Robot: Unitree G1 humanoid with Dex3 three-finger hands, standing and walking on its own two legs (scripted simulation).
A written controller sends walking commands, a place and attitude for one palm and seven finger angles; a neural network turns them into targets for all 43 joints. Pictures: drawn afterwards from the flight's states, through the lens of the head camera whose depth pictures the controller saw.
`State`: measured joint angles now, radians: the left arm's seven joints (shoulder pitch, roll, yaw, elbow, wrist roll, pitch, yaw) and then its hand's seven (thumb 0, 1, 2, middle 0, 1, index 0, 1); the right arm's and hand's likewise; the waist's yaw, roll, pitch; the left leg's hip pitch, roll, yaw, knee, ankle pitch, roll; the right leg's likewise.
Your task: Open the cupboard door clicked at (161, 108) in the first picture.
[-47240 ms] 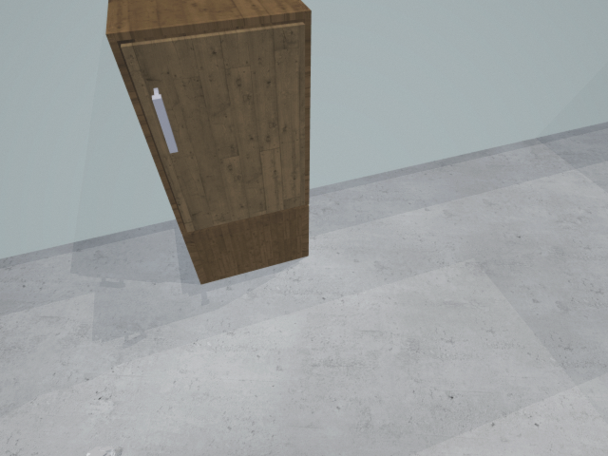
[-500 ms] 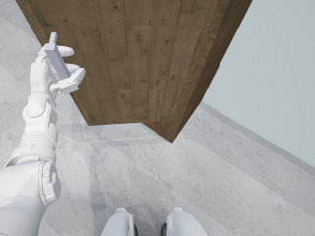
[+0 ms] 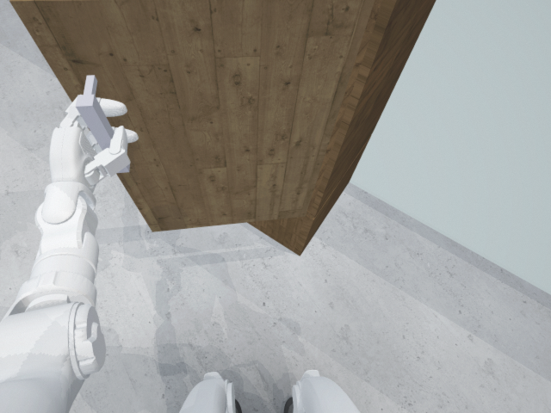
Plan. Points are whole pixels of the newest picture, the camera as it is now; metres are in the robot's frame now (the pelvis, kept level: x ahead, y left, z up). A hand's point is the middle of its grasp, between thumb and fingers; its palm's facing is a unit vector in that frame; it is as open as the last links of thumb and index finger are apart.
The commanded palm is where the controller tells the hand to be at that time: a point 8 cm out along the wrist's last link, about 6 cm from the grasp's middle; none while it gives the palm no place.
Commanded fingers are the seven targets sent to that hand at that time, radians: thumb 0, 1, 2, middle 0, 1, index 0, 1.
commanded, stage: pull the door open along its arc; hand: left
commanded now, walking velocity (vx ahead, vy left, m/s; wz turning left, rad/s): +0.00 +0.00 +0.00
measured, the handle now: (108, 128) +0.52 +0.23 +0.06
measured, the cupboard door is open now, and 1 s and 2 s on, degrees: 42 83 81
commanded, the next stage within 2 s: open thumb and fingers to let go in 0.88 s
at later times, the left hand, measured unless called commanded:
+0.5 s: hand (155, 226) +0.36 +0.14 +0.06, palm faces +0.43 -0.90 +0.02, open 5.6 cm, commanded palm +0.29 +0.18 +0.06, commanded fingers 0.00 0.90 0.90 -0.40 -1.35 -0.40 -1.35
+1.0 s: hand (227, 302) +0.26 +0.05 +0.06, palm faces +0.37 -0.93 -0.03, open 5.8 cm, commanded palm +0.22 +0.09 +0.06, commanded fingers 0.00 0.76 0.84 -0.39 -1.34 -0.39 -1.34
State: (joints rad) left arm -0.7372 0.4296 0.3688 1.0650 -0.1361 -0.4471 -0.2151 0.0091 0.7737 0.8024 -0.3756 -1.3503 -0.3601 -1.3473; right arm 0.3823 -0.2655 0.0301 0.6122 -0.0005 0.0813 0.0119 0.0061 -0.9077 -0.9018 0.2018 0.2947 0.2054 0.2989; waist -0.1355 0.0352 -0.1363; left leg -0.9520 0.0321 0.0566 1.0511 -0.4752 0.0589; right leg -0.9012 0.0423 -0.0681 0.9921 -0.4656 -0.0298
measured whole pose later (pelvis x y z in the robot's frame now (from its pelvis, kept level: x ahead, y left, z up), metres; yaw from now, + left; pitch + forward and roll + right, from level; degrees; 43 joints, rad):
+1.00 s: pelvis +0.01 -0.04 +0.01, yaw +4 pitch +12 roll +0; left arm 0.29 -0.06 -0.28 0.04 0.10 -0.30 0.52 -0.02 0.71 0.76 -0.34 -1.33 -0.37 -1.35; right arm 0.22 -0.19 0.02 0.53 -0.07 -0.03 0.02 0.01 -0.91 -0.90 0.20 0.29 0.20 0.30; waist -0.01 0.04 -0.16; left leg -0.72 0.00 0.01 0.98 -0.47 0.00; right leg -0.67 0.02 -0.11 0.97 -0.51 -0.08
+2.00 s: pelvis -0.01 -0.03 +0.00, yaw +5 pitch +12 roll +0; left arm 0.21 -0.01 -0.23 0.08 0.08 -0.33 0.32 -0.01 -0.49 0.30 -0.32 -0.53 -0.28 -0.56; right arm 0.21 -0.20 0.03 0.52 -0.06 -0.05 0.01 0.01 -0.91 -0.90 0.20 0.29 0.20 0.30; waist 0.01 0.04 -0.15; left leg -0.78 -0.01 0.01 1.03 -0.46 0.02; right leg -0.73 0.00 -0.12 1.03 -0.51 -0.07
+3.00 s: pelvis -0.01 -0.01 -0.01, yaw +3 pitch +14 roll -2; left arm 0.64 0.14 -0.11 -0.30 -0.11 -0.35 -0.05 -0.01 -0.50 0.30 -0.15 -0.30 -0.16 -0.30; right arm 0.26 -0.22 0.02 0.37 0.00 -0.06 -0.01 0.01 -0.91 -0.90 0.20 0.29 0.21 0.30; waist 0.02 0.05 -0.16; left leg -0.87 0.00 0.02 1.16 -0.53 0.05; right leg -0.81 0.01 -0.10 1.12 -0.56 -0.04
